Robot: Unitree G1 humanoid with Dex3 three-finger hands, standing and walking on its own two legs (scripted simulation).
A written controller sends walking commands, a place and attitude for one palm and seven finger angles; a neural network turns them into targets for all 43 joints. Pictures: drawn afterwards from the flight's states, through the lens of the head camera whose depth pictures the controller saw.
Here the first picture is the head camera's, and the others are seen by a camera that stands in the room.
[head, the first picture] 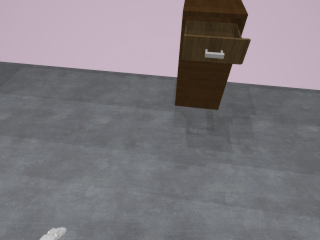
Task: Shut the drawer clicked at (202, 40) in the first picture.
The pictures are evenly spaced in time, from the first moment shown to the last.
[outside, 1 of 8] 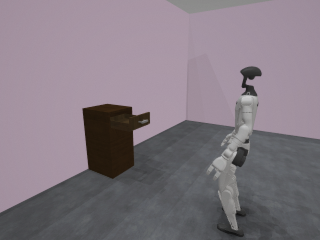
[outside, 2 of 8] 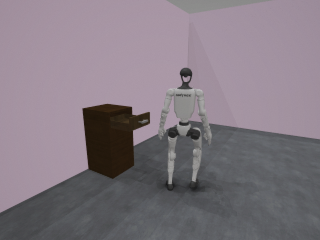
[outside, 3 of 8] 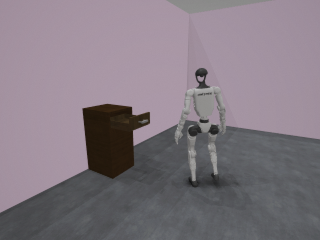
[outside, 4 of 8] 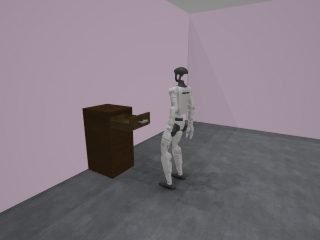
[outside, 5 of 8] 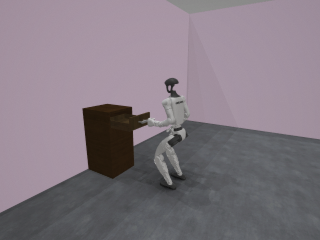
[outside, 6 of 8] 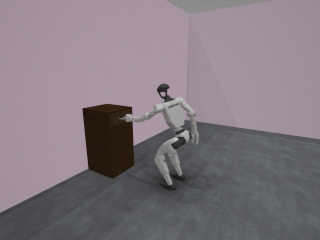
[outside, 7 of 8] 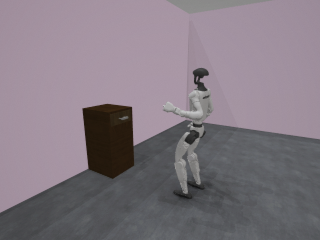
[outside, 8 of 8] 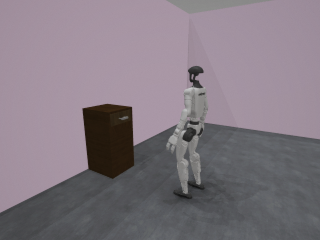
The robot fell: no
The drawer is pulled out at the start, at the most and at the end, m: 0.29 0.29 0.00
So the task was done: yes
